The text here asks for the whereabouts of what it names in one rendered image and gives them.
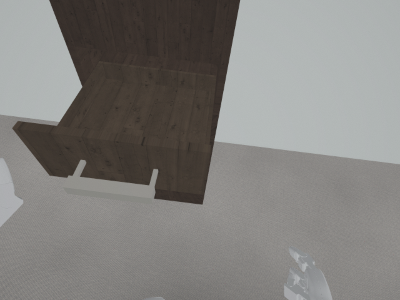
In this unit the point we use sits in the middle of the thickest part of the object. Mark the drawer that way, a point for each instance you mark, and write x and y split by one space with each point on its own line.
128 120

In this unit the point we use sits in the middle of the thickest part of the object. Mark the right robot hand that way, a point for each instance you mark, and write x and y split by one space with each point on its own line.
311 285

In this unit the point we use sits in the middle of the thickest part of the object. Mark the handle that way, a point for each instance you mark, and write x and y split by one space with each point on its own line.
106 189

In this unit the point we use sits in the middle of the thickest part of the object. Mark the cabinet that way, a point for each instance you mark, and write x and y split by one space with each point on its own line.
193 36

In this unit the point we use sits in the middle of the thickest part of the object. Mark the left robot hand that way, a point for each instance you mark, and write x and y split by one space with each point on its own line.
9 203

